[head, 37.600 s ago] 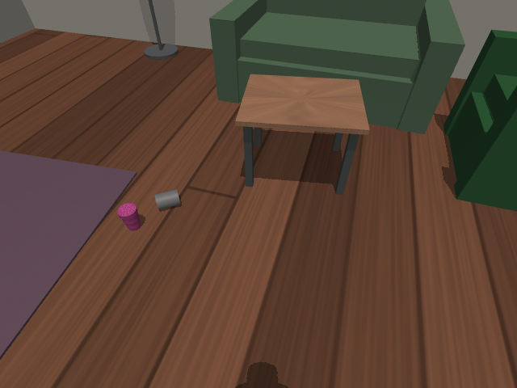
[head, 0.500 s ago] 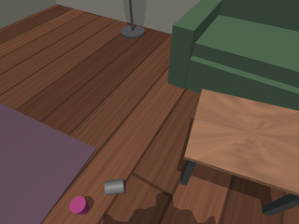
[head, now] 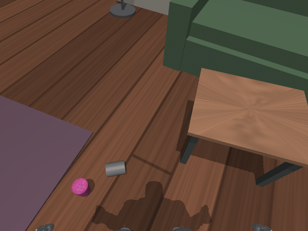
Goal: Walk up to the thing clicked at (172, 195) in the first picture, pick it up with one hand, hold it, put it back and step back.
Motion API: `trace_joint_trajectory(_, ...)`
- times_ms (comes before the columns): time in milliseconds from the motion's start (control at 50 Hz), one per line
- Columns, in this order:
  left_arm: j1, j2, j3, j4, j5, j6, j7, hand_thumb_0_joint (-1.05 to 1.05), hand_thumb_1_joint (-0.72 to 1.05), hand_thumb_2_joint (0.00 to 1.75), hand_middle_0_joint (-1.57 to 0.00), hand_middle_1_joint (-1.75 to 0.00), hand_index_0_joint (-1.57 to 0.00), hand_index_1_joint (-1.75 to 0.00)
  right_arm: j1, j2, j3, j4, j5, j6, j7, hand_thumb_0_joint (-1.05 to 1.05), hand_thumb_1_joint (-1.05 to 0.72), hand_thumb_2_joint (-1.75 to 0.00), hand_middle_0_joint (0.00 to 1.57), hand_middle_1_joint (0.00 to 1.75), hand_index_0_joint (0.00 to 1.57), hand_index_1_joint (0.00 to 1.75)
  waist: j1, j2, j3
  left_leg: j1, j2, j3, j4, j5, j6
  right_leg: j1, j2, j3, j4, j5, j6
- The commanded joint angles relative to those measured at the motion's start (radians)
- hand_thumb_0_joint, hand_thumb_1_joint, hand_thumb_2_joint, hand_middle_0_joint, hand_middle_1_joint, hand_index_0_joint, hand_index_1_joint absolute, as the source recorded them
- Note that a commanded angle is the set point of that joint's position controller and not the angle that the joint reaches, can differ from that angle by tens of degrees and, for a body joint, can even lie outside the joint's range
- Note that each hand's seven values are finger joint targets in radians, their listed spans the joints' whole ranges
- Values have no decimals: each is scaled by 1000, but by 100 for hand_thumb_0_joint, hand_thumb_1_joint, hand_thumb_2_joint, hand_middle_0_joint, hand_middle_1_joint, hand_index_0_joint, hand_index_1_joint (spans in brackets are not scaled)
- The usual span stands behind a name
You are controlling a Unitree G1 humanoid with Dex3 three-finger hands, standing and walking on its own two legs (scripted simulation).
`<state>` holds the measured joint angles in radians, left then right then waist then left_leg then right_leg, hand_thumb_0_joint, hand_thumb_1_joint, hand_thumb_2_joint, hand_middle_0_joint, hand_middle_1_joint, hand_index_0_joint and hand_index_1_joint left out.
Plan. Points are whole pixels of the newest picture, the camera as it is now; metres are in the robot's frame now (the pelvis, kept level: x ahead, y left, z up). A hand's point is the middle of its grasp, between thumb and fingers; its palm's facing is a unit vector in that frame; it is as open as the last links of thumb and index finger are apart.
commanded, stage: step back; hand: left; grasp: from above
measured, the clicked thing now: (115, 168) +0.53 +0.22 -0.72
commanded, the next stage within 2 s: none
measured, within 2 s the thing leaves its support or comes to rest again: neither
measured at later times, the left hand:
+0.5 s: hand out of the picture -0.02 +0.26 -0.14, palm faces +0.06 -0.92 -0.39, open 7.4 cm
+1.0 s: hand out of the picture -0.27 +0.22 -0.15, palm faces +0.00 -0.92 -0.40, open 7.4 cm
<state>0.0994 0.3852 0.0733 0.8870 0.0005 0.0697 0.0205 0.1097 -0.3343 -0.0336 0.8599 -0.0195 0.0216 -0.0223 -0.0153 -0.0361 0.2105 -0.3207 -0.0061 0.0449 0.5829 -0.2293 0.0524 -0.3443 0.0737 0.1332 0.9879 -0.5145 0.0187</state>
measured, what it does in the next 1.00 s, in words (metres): walks backwards: right foot, then left foot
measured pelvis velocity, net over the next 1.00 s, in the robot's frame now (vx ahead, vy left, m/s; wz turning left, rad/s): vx -0.32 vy -0.05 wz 0.00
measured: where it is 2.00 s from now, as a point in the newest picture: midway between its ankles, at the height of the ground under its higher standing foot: outside the picture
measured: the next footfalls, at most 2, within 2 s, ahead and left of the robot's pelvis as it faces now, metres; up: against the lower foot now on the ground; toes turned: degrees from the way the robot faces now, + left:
right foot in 0.12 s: -0.01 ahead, -0.13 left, +0.00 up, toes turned +2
left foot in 0.50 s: -0.15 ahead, +0.10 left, +0.00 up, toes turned +2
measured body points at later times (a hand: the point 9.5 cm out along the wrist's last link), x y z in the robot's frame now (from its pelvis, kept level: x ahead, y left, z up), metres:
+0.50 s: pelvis -0.15 -0.01 -0.01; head -0.08 -0.01 +0.43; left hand -0.03 +0.30 -0.11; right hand -0.06 -0.34 -0.13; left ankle -0.19 +0.10 -0.73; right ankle -0.05 -0.13 -0.73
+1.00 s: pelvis -0.32 -0.05 -0.01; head -0.27 -0.06 +0.43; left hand -0.27 +0.27 -0.12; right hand -0.17 -0.36 -0.12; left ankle -0.22 +0.09 -0.71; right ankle -0.33 -0.17 -0.73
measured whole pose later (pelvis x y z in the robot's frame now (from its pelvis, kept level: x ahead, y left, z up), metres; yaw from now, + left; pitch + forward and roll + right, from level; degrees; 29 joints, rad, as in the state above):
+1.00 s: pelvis -0.32 -0.05 -0.01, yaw +0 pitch -3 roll -1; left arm 0.22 0.36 0.07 0.87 0.03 0.05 -0.01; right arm 0.07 -0.41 -0.06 0.81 -0.01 0.07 -0.02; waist 0.02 0.06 0.17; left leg -0.50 0.01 -0.08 0.82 -0.39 -0.01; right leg -0.24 0.04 0.02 0.68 -0.38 -0.02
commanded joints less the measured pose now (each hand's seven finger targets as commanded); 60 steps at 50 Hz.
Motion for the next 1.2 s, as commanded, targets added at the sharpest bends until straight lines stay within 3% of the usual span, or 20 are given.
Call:
trace_joint_trajectory(0,59,169,54,-74,10,-39,4,0,90,90,-20,-30,-20,-30,36,-298,-86,-69,-4,-8,-13,0,-90,-90,20,30,20,30,-25,176,-289,271,267,-279,-100,452,192,-8,-51,-64,-198,19,-5)
trace_joint_trajectory(80,190,164,67,-24,24,-49,-9,0,90,90,-20,-30,-20,-30,-42,-293,-82,-78,10,5,-1,0,-90,-90,20,30,20,30,40,154,-308,55,203,-241,-55,161,86,224,-67,-91,-520,283,-65)
trace_joint_trajectory(120,148,266,91,-58,38,-57,-11,0,90,90,-20,-30,-20,-30,-42,-226,-62,-92,22,7,2,0,-90,-90,20,30,20,30,31,-143,-230,-215,-24,-116,188,-214,-32,229,-307,287,-650,251,-188)
trace_joint_trajectory(140,80,349,104,-101,39,-56,-11,0,90,90,-20,-30,-20,-30,-58,-236,-72,-87,18,15,-6,0,-90,-90,20,30,20,30,70,-253,-175,-137,-105,-130,463,-385,-57,-23,-486,456,-729,258,-346)
trace_joint_trajectory(240,-74,205,81,-158,33,-62,3,0,90,90,-20,-30,-20,-30,90,-229,-62,-16,23,10,-2,0,-90,-90,20,30,20,30,-25,-90,-136,-138,-154,-218,634,-210,-57,13,-252,72,-634,479,-182)
trace_joint_trajectory(360,72,194,74,-164,41,-52,13,0,90,90,-20,-30,-20,-30,67,-225,-53,-56,13,-3,-9,0,-90,-90,20,30,20,30,68,-132,-249,-190,-68,-147,326,-315,-87,354,-325,107,-553,584,-241)
trace_joint_trajectory(460,30,227,66,-186,17,-29,6,0,90,90,-20,-30,-20,-30,195,-217,-65,-9,0,-15,-3,0,-90,-90,20,30,20,30,6,-132,-323,75,-25,-50,-181,-14,-39,280,-285,36,-398,642,-168)
trace_joint_trajectory(480,35,209,56,-194,14,-23,2,0,90,90,-20,-30,-20,-30,190,-244,-76,-12,-7,-17,-2,0,-90,-90,20,30,20,30,6,-67,-310,149,22,-136,-196,77,-15,152,-240,15,-376,525,-117)
trace_joint_trajectory(500,33,175,47,-207,10,-22,0,0,90,90,-20,-30,-20,-30,176,-331,-100,-25,-23,-16,0,0,-90,-90,20,30,20,30,6,141,-294,217,216,-397,-218,176,58,-52,-122,-60,-226,287,-57)
trace_joint_trajectory(520,7,174,59,-208,8,-23,6,0,90,90,-20,-30,-20,-30,96,-403,-109,-52,-27,-14,7,0,-90,-90,20,30,20,30,4,258,-243,146,367,-545,-263,235,174,-148,14,-100,-48,-69,-29)
trace_joint_trajectory(540,-38,199,73,-209,19,-23,18,0,90,90,-20,-30,-20,-30,78,-436,-115,-68,-23,-16,6,0,-90,-90,20,30,20,30,-45,283,-211,-27,437,-612,-281,263,275,-83,4,31,139,-160,-19)
trace_joint_trajectory(620,80,178,69,-144,-1,-17,6,0,90,90,-20,-30,-20,-30,-52,-278,-70,-90,-23,-23,-9,0,-90,-90,20,30,20,30,59,168,-161,30,220,-261,-198,363,129,-145,53,74,320,40,-41)
trace_joint_trajectory(780,87,160,57,-146,17,-40,2,0,90,90,-20,-30,-20,-30,77,-288,-87,-94,-10,-12,-10,0,-90,-90,20,30,20,30,-31,221,-273,336,271,-277,-99,466,213,-122,-29,-35,-73,-18,29)
trace_joint_trajectory(860,204,164,58,-76,20,-50,-5,0,90,90,-20,-30,-20,-30,-4,-319,-93,-121,-3,14,-5,0,-90,-90,20,30,20,30,17,247,-344,221,230,-232,-26,350,149,116,-59,-116,-492,176,-13)
trace_joint_trajectory(900,239,202,69,-51,37,-56,-7,0,90,90,-20,-30,-20,-30,-34,-287,-82,-128,13,23,-1,0,-90,-90,20,30,20,30,38,170,-325,22,156,-199,23,134,58,234,-94,-50,-577,315,-61)
trace_joint_trajectory(920,238,274,90,-65,47,-59,-10,0,90,90,-20,-30,-20,-30,-33,-244,-68,-147,20,21,2,0,-90,-90,20,30,20,30,42,-54,-281,-173,28,-146,166,-93,-10,237,-258,217,-596,277,-128)
trace_joint_trajectory(940,159,373,108,-103,42,-50,-13,0,90,90,-20,-30,-20,-30,-75,-230,-73,-158,20,23,-14,0,-90,-90,20,30,20,30,84,-238,-208,-165,-90,-129,410,-367,-53,-19,-456,390,-698,226,-291)
trace_joint_trajectory(960,63,388,107,-143,43,-54,-5,0,90,90,-20,-30,-20,-30,-49,-269,-91,-140,16,26,-19,0,-90,-90,20,30,20,30,62,-261,-130,-100,-39,-206,563,-374,-64,-200,-523,473,-749,198,-334)
trace_joint_trajectory(1040,-50,237,81,-166,46,-57,4,0,90,90,-20,-30,-20,-30,58,-234,-71,-69,19,17,-7,0,-90,-90,20,30,20,30,-12,-110,-135,-121,-131,-196,643,-226,-58,-62,-271,53,-593,440,-201)
trace_joint_trajectory(1180,91,222,72,-174,44,-35,21,0,90,90,-20,-30,-20,-30,82,-194,-52,-84,-2,-15,-14,0,-90,-90,20,30,20,30,65,-204,-283,-127,-13,-89,84,-289,-68,364,-320,82,-423,764,-213)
